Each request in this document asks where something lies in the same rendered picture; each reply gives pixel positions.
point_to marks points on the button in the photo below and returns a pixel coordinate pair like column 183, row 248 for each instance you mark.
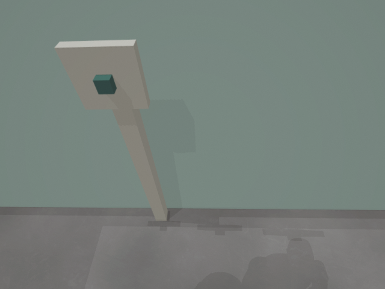
column 104, row 84

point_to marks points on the panel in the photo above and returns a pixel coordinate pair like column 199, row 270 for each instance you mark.
column 83, row 60

